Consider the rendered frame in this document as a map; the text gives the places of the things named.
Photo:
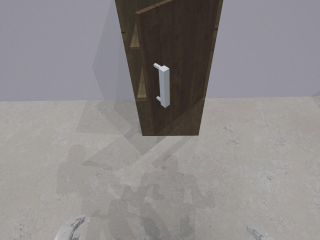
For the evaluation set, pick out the cupboard door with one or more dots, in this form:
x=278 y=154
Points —
x=177 y=34

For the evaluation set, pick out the robot right hand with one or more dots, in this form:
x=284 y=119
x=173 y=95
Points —
x=258 y=233

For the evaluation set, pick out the robot left hand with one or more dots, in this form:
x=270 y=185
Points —
x=66 y=232

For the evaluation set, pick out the handle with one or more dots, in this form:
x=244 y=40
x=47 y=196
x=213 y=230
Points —
x=164 y=84

